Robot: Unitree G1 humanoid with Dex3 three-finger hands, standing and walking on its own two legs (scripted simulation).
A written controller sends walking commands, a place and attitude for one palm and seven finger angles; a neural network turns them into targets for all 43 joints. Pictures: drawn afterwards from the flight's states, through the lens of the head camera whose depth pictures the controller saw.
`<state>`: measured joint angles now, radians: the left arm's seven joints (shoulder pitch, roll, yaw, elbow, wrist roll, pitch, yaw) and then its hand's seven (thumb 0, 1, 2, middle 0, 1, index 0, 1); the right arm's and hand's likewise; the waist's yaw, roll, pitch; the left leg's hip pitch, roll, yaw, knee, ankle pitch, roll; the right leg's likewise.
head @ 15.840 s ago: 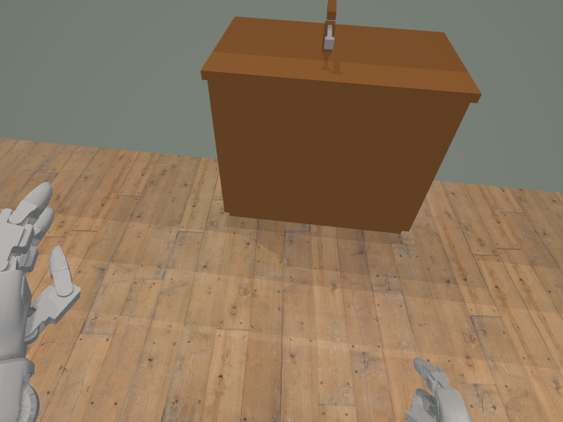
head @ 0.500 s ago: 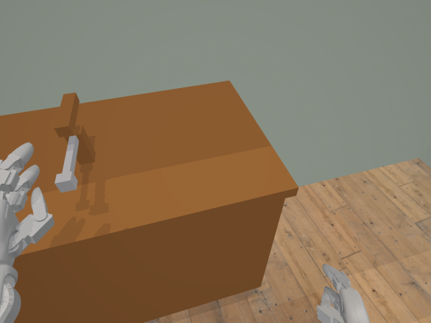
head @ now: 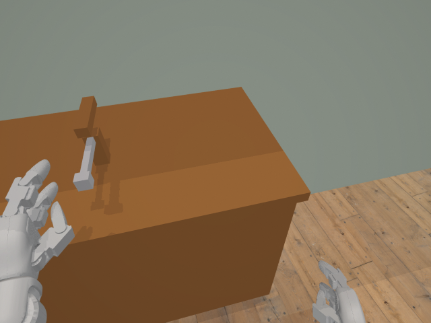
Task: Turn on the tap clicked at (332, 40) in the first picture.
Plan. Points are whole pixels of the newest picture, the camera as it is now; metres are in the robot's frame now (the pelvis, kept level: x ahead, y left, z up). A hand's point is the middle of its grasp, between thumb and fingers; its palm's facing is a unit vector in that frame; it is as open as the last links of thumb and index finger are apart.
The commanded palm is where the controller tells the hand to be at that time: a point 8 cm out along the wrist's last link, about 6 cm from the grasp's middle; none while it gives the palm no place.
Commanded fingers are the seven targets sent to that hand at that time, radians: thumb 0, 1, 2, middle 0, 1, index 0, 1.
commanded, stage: turn the palm inward beside the body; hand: left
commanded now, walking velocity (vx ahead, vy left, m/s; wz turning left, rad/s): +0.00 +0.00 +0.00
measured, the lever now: (84, 181) +0.33 +0.31 +0.10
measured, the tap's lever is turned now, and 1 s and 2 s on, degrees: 0 0 0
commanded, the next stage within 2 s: reach beside the lever's end, fingers flat in 0.96 s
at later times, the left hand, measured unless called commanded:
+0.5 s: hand (70, 244) +0.17 +0.23 +0.15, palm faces +0.49 -0.86 -0.13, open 7.4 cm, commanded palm +0.12 +0.27 +0.16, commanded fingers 0.00 0.90 0.90 -0.20 -0.30 -0.20 -0.30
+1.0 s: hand (79, 239) +0.18 +0.22 +0.15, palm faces +0.50 -0.86 -0.12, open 7.4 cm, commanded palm +0.13 +0.26 +0.16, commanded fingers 0.00 0.90 0.90 -0.20 -0.30 -0.20 -0.30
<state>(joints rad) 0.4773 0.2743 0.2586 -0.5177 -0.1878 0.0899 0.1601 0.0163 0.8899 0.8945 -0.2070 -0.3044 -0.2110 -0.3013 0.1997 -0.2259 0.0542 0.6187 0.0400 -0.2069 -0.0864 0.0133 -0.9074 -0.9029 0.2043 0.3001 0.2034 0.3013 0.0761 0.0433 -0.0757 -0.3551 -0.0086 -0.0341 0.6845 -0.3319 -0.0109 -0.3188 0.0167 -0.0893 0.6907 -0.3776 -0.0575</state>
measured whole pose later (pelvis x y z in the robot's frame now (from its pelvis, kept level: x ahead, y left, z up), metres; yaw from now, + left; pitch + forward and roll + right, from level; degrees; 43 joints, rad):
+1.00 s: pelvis +0.00 -0.01 +0.00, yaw +1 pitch -1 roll +0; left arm 0.51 0.21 0.21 -0.57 -0.23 0.18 0.22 0.02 0.89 0.89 -0.20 -0.30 -0.21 -0.30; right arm 0.19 -0.24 0.06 0.64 0.04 -0.22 -0.10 0.01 -0.91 -0.90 0.20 0.30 0.20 0.30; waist 0.08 0.05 -0.06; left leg -0.31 0.00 -0.06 0.66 -0.32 -0.02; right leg -0.27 0.03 -0.11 0.65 -0.37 -0.07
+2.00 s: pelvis +0.00 +0.00 +0.01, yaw +0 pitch +0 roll +0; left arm 0.25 0.23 0.28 -0.22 -0.21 0.10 0.22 0.02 0.89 0.90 -0.19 -0.26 -0.19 -0.25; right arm 0.18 -0.24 0.04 0.67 0.04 -0.17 -0.11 0.01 -0.91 -0.90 0.20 0.30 0.20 0.30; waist 0.05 0.04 -0.04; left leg -0.32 -0.01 -0.04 0.63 -0.31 -0.01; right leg -0.28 0.02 -0.09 0.62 -0.35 -0.06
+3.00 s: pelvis +0.00 +0.02 +0.00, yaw -1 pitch +4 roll -1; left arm -0.03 0.31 0.42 0.24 -0.20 -0.09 0.13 0.02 0.90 0.90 -0.15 -0.15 -0.16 -0.15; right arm 0.23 -0.26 0.01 0.69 0.03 -0.13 -0.09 0.01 -0.91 -0.90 0.20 0.30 0.20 0.30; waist 0.01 0.03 -0.04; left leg -0.42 -0.01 -0.03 0.68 -0.32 0.01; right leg -0.37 0.02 -0.08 0.65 -0.35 -0.04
